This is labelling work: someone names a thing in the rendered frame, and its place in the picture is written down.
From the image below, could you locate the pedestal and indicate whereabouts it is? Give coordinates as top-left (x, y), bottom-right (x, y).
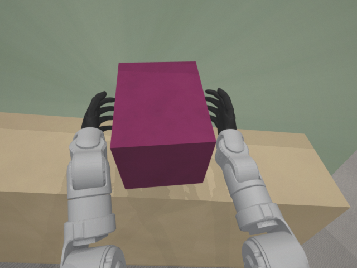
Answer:
top-left (0, 112), bottom-right (351, 268)

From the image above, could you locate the left robot hand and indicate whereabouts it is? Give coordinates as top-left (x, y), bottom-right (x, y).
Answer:
top-left (81, 91), bottom-right (115, 132)

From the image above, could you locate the robot left forearm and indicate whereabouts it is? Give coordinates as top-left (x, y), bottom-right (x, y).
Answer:
top-left (60, 127), bottom-right (116, 268)

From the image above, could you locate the robot right forearm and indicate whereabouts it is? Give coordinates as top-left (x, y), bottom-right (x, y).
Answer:
top-left (215, 129), bottom-right (310, 268)

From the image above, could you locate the right robot hand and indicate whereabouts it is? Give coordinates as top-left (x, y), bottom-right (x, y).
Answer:
top-left (205, 88), bottom-right (237, 135)

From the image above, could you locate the right robot upper arm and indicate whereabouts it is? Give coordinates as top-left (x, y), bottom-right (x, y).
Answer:
top-left (242, 231), bottom-right (308, 268)

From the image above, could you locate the carton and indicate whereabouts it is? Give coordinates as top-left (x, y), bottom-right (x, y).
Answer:
top-left (110, 61), bottom-right (216, 189)

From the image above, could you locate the left robot upper arm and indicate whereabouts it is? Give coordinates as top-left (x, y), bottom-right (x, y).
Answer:
top-left (62, 245), bottom-right (126, 268)

